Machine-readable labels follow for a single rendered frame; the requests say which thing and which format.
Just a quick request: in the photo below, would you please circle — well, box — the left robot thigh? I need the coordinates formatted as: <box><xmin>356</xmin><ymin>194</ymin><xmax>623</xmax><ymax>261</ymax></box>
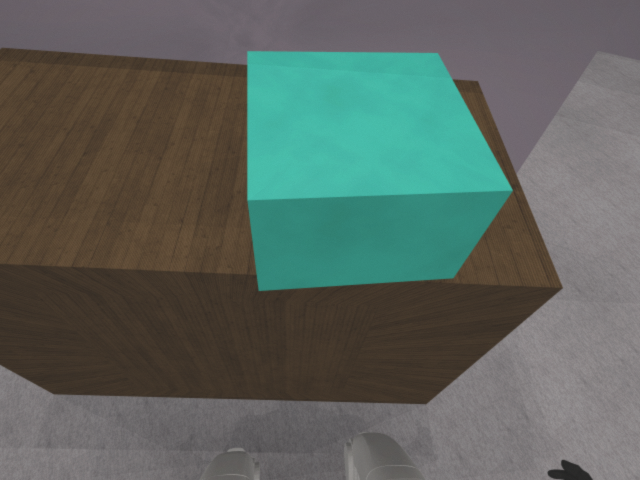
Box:
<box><xmin>200</xmin><ymin>451</ymin><xmax>260</xmax><ymax>480</ymax></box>

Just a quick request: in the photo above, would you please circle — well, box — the carton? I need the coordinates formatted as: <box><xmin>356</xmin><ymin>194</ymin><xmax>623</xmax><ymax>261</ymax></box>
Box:
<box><xmin>247</xmin><ymin>51</ymin><xmax>513</xmax><ymax>291</ymax></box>

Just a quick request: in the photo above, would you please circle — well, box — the right robot thigh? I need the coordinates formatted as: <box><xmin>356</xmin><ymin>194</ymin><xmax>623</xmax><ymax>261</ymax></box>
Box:
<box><xmin>344</xmin><ymin>432</ymin><xmax>425</xmax><ymax>480</ymax></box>

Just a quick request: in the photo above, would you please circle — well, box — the pedestal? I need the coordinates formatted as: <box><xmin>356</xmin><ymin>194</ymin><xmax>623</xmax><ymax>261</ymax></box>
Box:
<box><xmin>0</xmin><ymin>48</ymin><xmax>563</xmax><ymax>404</ymax></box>

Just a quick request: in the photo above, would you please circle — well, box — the right robot hand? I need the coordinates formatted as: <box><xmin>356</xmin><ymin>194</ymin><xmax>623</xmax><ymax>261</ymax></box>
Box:
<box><xmin>548</xmin><ymin>460</ymin><xmax>593</xmax><ymax>480</ymax></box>

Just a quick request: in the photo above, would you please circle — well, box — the robot thigh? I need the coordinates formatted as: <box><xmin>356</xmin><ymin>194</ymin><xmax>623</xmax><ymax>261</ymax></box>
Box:
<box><xmin>344</xmin><ymin>432</ymin><xmax>425</xmax><ymax>480</ymax></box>
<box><xmin>200</xmin><ymin>451</ymin><xmax>260</xmax><ymax>480</ymax></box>

